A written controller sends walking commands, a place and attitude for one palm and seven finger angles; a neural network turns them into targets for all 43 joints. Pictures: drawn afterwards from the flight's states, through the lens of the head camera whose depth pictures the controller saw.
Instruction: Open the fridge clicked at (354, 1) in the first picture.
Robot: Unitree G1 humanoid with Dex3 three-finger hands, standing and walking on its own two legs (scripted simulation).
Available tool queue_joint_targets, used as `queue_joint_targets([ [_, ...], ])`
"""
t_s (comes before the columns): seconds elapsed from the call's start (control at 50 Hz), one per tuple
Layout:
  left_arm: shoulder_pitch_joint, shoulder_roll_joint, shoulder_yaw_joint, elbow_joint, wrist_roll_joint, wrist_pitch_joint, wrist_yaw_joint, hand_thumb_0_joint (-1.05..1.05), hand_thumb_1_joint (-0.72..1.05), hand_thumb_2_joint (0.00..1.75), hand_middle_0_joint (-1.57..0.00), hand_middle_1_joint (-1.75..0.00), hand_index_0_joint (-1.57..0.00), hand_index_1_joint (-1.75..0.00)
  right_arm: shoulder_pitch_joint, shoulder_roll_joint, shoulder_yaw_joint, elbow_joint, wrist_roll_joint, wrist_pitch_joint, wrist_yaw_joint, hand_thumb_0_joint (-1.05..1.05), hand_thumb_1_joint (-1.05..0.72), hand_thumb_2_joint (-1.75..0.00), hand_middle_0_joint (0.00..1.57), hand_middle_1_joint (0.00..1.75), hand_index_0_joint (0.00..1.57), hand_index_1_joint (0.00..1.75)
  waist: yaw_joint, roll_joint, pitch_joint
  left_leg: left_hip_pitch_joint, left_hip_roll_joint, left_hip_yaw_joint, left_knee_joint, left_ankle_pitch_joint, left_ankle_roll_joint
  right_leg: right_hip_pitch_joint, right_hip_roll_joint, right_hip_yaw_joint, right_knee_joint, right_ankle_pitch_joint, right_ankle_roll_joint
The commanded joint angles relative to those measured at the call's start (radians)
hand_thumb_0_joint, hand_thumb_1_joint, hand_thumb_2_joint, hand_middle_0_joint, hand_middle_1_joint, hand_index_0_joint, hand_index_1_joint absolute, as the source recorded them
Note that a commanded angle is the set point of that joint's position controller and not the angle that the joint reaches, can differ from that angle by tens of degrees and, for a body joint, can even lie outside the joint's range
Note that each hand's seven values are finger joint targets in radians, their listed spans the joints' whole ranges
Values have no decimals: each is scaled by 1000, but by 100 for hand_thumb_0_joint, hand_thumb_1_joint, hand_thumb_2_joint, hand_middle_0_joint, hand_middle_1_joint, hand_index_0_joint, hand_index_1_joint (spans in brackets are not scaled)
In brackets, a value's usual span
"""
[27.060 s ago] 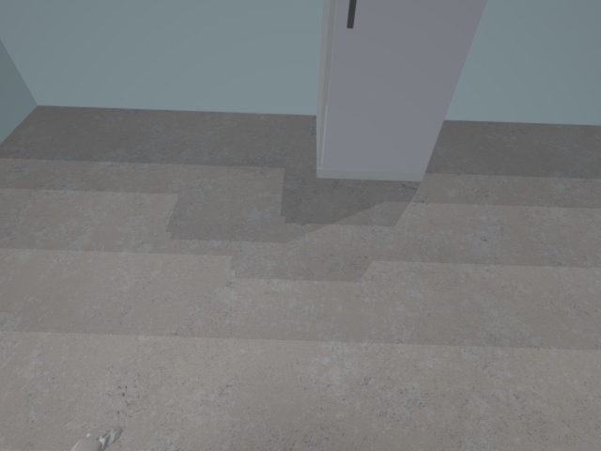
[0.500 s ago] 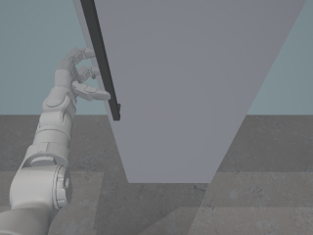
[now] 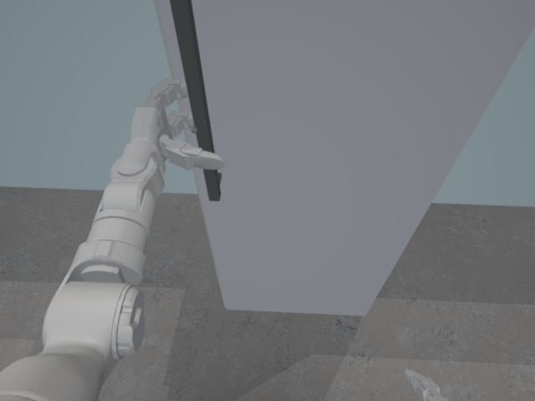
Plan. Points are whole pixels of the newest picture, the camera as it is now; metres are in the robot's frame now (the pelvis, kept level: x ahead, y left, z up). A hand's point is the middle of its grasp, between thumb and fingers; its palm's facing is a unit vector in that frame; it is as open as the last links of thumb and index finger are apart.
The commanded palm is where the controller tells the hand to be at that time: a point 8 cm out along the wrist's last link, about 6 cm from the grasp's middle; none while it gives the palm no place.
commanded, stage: slide the fingers in behind the handle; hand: left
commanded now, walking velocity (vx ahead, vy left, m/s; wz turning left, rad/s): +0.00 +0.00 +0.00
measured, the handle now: (198, 79) +0.51 +0.11 +0.24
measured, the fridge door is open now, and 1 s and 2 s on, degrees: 0 0 0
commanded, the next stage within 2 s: grip the handle and tug to test in 1.16 s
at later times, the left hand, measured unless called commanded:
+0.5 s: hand (217, 129) +0.46 +0.09 +0.18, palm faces -0.05 -1.00 +0.02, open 14.0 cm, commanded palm +0.43 +0.15 +0.18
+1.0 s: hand (214, 131) +0.45 +0.09 +0.19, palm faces -0.03 -1.00 +0.02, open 14.0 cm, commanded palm +0.43 +0.14 +0.18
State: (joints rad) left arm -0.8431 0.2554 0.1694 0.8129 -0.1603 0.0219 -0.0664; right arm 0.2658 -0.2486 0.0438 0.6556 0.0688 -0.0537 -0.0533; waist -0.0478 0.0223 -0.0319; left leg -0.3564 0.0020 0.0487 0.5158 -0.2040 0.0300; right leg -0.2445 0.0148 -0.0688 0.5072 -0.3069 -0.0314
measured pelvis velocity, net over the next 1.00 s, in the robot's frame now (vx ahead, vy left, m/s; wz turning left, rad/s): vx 0.01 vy -0.02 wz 0.00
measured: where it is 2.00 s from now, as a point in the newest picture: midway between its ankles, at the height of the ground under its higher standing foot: outside the picture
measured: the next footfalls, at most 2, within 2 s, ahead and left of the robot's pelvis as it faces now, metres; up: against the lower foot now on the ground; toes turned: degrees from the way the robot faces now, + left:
none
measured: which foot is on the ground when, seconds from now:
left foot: down 0.00-1.00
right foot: down 0.00-1.00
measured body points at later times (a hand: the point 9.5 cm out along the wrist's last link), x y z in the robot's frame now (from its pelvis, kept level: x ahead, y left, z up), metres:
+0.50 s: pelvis +0.01 -0.01 +0.00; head +0.02 -0.03 +0.45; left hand +0.46 +0.14 +0.18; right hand +0.09 -0.27 -0.12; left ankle +0.04 +0.10 -0.73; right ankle -0.03 -0.10 -0.73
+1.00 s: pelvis +0.01 -0.02 +0.00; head +0.01 -0.03 +0.45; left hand +0.45 +0.14 +0.19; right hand +0.12 -0.27 -0.11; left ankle +0.04 +0.10 -0.73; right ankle -0.03 -0.10 -0.73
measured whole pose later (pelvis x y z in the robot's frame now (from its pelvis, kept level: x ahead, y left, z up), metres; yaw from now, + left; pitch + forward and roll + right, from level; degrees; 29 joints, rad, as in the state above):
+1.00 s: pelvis +0.01 -0.02 +0.00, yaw +0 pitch +2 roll +0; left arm -0.76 0.20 0.16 0.73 -0.17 0.02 -0.05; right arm 0.29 -0.25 0.03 0.66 0.07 -0.02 -0.04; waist -0.04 0.03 -0.05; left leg -0.32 0.01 0.05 0.50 -0.21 0.01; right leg -0.22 0.03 -0.07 0.50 -0.32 -0.05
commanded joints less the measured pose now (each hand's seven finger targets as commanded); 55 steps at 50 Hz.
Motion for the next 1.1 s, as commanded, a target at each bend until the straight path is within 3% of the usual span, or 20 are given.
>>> queue_joint_targets([
  [0.0,-543,130,0,-191,-7,-78,-9,0,-50,30,-30,-120,-30,-120,21,-139,-58,-95,-5,-39,-11,0,-90,-90,20,30,20,30,-30,-10,-304,328,5,-85,-20,149,13,-119,16,36,-80,231,7],
  [0.08,-535,179,51,-162,-20,-94,-10,0,-50,30,-30,-120,-30,-120,36,-146,-60,-95,-8,-39,-11,0,-90,-90,20,30,20,30,-22,-73,-313,284,0,-74,-19,157,22,-72,16,43,-78,273,12],
  [0.14,-526,176,43,-195,-6,-115,-3,0,-50,30,-30,-120,-30,-120,39,-145,-63,-100,-6,-41,-7,0,-90,-90,20,30,20,30,-11,-33,-334,294,0,-68,-13,186,21,-66,16,43,-67,297,11],
  [0.16,-552,163,27,-210,-2,-120,1,0,-50,30,-30,-120,-30,-120,40,-142,-63,-96,-7,-42,-5,0,-90,-90,20,30,20,30,-19,-7,-333,304,-1,-70,-8,192,20,-78,15,44,-66,299,10],
  [0.24,-532,140,8,-231,5,-127,8,0,-50,30,-30,-120,-30,-120,48,-143,-70,-89,-6,-46,-1,0,-90,-90,20,30,20,30,-23,-21,-331,313,1,-67,-4,206,23,-84,20,42,-68,309,12],
  [0.3,-511,115,-1,-257,-8,-114,2,0,-50,30,-30,-120,-30,-120,50,-141,-74,-86,-6,-50,2,0,-90,-90,20,30,20,30,-15,-24,-350,325,-1,-64,-4,225,23,-66,23,43,-68,341,12],
  [0.32,-487,136,16,-264,-11,-113,4,0,-50,30,-30,-120,-30,-120,54,-146,-77,-88,-9,-47,1,0,-90,-90,20,30,20,30,-9,-35,-367,325,-2,-66,-4,245,23,-36,20,37,-65,352,10],
  [0.38,-490,96,-14,-281,-20,-96,-3,0,-50,30,-30,-120,-30,-120,38,-139,-73,-84,-3,-47,2,0,-90,-90,20,30,20,30,-17,-40,-329,324,-3,-59,-6,230,25,-58,23,41,-74,361,14],
  [0.48,-440,198,88,-256,-13,-70,29,0,-50,30,-30,-120,-30,-120,29,-139,-67,-94,-9,-33,-2,0,-90,-90,20,30,20,30,14,-91,-300,233,-16,-41,-23,188,33,10,12,58,-80,382,23],
  [0.54,-445,130,21,-277,3,-73,29,0,-50,30,-30,-120,-30,-120,12,-128,-63,-106,-6,-29,1,0,-90,-90,20,30,20,30,2,-52,-288,253,-16,-34,-17,199,34,-7,10,57,-79,396,23],
  [0.58,-465,131,15,-310,5,-82,24,0,-50,30,-30,-120,-30,-120,15,-128,-66,-106,-6,-29,2,0,-90,-90,20,30,20,30,0,-22,-310,280,-16,-41,-10,212,31,-15,12,57,-77,398,18],
  [0.62,-460,114,0,-305,-6,-82,18,0,-50,30,-30,-120,-30,-120,17,-131,-68,-109,-6,-25,-1,0,-90,-90,20,30,20,30,-14,-62,-317,284,-18,-40,-5,220,36,-1,11,54,-78,413,22],
  [0.64,-462,90,-18,-316,-11,-80,9,0,-50,30,-30,-120,-30,-120,3,-128,-66,-113,-4,-27,0,0,-90,-90,20,30,20,30,-9,-49,-321,289,-19,-40,-5,220,34,-9,12,58,-75,425,23],
  [0.72,-485,115,3,-273,-24,-65,9,0,-50,30,-30,-120,-30,-120,5,-131,-63,-104,-3,-19,-7,0,-90,-90,20,30,20,30,-20,-81,-285,262,-21,-42,-9,179,36,-14,8,59,-87,390,29],
  [0.8,-475,98,-4,-323,-9,-76,23,0,-50,30,-30,-120,-30,-120,-7,-121,-61,-110,-7,-19,1,0,-90,-90,20,30,20,30,1,-25,-346,296,-24,-45,-4,232,31,3,8,58,-68,434,18],
  [0.92,-392,135,36,-310,-18,-70,17,0,-50,30,-30,-120,-30,-120,-8,-131,-64,-122,-9,-8,0,0,-90,-90,20,30,20,30,11,-114,-323,256,-24,-37,-12,235,37,47,5,55,-71,473,29],
  [0.94,-384,129,28,-316,-17,-65,12,0,-50,30,-30,-120,-30,-120,-23,-128,-61,-127,-6,-7,0,0,-90,-90,20,30,20,30,16,-80,-313,255,-25,-34,-13,226,37,36,4,62,-72,472,29],
  [1.0,-424,114,7,-331,-14,-59,8,0,-50,30,-30,-120,-30,-120,-22,-123,-60,-123,-4,-4,-3,0,-90,-90,20,30,20,30,1,-67,-291,258,-22,-33,-16,205,35,16,5,61,-82,440,28],
  [1.02,-415,149,40,-316,-15,-59,14,0,-50,30,-30,-120,-30,-120,-13,-127,-62,-120,-6,-2,-6,0,-90,-90,20,30,20,30,5,-90,-286,253,-21,-35,-15,205,37,26,4,58,-87,428,28],
  [1.08,-467,130,14,-349,-12,-61,14,0,-50,30,-30,-120,-30,-120,-19,-123,-62,-117,-5,-5,-8,0,-90,-90,20,30,20,30,-4,-45,-303,279,-19,-40,-17,197,35,2,7,63,-89,403,24],
])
